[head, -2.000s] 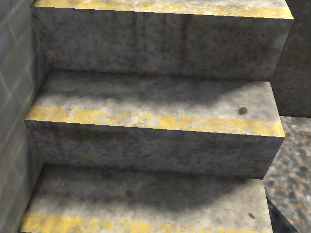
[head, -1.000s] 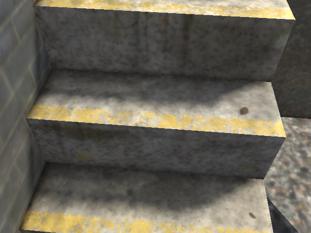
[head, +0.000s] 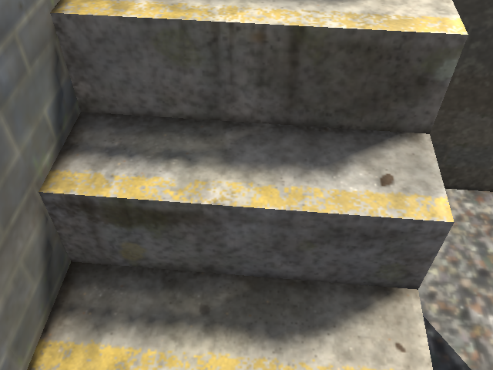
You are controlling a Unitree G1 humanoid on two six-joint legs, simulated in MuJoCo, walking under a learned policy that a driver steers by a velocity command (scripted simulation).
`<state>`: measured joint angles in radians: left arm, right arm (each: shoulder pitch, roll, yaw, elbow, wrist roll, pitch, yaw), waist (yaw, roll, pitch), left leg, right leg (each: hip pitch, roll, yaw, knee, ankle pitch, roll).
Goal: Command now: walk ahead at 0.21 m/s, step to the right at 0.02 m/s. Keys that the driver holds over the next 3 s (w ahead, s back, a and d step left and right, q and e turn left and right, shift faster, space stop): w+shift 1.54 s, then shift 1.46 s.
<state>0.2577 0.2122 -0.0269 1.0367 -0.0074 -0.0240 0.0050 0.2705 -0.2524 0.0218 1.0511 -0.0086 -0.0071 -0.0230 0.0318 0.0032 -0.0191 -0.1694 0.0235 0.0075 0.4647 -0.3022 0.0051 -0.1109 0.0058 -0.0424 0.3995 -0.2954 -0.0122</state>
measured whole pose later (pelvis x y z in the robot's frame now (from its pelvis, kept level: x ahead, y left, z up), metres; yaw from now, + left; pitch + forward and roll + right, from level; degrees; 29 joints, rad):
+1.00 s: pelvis +0.00 +0.00 +0.00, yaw +0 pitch +0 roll -1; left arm 0.27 0.21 -0.02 1.03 -0.01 -0.01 0.01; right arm 0.28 -0.25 0.02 1.06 -0.01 -0.02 -0.02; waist 0.04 0.00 -0.02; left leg -0.18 0.03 -0.01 0.48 -0.31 0.00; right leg -0.11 0.01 -0.05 0.40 -0.29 -0.02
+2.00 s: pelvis +0.03 +0.00 +0.02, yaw -1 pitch +4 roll -2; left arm 0.08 0.12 -0.09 0.77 0.00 -0.10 -0.01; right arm 0.33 -0.23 0.02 1.05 -0.01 0.02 -0.01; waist 0.05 0.06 -0.02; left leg -0.13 0.08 0.07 0.33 -0.08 0.04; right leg -0.58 -0.02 -0.07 1.22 -0.25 -0.04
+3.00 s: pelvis -0.01 +0.09 +0.00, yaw +0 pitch +6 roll +1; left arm 0.36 0.20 0.02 0.93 0.03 0.02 0.05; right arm 0.19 -0.10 0.05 0.85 0.02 0.01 -0.09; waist 0.02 0.01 -0.01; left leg -1.02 0.07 -0.03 1.85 -0.67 -0.10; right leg -0.16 0.00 0.00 0.35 -0.30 -0.04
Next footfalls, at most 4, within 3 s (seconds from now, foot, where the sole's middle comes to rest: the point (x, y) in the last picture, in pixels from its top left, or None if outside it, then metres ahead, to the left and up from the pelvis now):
2.04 right None -0.02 -0.14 -0.78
2.28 left None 0.07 0.12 -0.57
2.66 right None -0.05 -0.01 -0.78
3.00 left None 0.03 0.24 -0.54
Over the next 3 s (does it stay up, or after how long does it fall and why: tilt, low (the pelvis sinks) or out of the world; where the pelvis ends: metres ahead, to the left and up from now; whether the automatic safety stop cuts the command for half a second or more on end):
stays up -0.01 0.09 0.00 its command is cut before an obstacle from the start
